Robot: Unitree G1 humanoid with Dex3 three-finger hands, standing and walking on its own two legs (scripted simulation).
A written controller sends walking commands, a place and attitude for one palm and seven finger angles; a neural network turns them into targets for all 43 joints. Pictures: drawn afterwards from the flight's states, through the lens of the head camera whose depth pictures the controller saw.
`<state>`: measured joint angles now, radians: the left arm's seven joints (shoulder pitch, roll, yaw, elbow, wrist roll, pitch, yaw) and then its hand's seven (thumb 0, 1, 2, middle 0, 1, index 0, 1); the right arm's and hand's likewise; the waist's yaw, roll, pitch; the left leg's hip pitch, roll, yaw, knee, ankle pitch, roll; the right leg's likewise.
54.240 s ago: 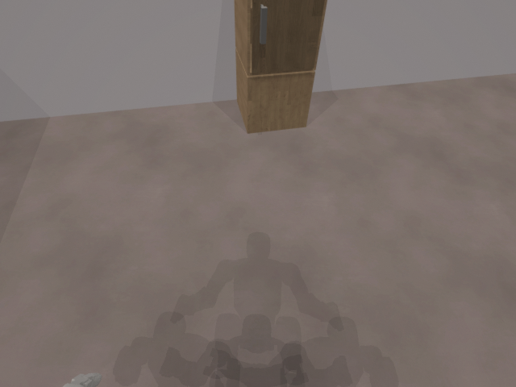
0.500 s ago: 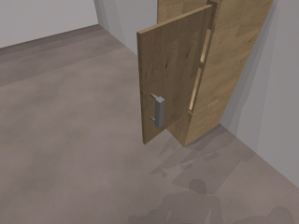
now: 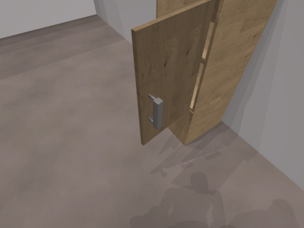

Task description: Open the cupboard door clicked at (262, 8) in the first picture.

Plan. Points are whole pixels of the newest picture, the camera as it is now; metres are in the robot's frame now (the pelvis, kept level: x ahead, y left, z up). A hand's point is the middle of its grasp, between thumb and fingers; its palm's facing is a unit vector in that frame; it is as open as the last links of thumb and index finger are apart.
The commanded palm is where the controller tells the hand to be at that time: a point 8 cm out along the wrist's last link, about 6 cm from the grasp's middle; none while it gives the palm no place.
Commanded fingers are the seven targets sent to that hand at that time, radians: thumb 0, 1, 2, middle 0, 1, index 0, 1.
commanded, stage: look to check the result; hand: left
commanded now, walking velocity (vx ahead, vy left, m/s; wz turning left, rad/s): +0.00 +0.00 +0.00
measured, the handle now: (154, 111) +0.55 +0.03 -0.09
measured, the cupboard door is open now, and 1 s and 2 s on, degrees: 98 98 98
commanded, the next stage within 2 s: stand and wait in 0.28 s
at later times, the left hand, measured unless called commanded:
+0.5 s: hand out of the picture +0.02 +0.18 -0.17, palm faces +0.03 -0.97 -0.22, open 7.4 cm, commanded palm none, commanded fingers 0.00 0.90 0.90 -0.20 -0.30 -0.20 -0.30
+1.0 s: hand out of the picture +0.00 +0.17 -0.17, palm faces +0.03 -0.97 -0.23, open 7.4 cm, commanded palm none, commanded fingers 0.00 0.90 0.90 -0.20 -0.30 -0.20 -0.30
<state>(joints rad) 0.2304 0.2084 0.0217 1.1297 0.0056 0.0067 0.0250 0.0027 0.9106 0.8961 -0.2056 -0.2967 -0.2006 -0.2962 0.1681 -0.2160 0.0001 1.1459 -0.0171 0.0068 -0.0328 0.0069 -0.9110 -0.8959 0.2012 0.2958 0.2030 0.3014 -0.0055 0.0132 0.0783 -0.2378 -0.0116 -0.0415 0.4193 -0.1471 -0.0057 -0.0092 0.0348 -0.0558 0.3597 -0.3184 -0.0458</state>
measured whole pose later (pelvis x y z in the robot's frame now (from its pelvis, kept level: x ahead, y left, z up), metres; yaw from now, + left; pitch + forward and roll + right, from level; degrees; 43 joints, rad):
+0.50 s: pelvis +0.01 -0.01 +0.00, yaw +0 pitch -2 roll +0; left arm 0.25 0.18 0.01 1.13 0.00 0.00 0.03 0.00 0.91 0.90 -0.21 -0.30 -0.20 -0.30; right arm 0.19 -0.19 0.01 1.15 -0.02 0.00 -0.04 0.01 -0.91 -0.90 0.20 0.30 0.20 0.30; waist 0.00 0.00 0.06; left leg -0.22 -0.01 -0.04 0.42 -0.16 -0.01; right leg 0.01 0.04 -0.05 0.35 -0.33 -0.05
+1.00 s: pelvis +0.01 -0.01 +0.00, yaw +0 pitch -3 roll +0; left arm 0.28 0.17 0.02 1.13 0.00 0.00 0.03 0.00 0.91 0.90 -0.20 -0.30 -0.20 -0.30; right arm 0.21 -0.18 0.00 1.16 -0.02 0.01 -0.04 0.01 -0.91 -0.90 0.20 0.30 0.20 0.30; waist 0.00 0.01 0.07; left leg -0.22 0.00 -0.04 0.43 -0.16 -0.02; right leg 0.01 0.05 -0.05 0.36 -0.33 -0.06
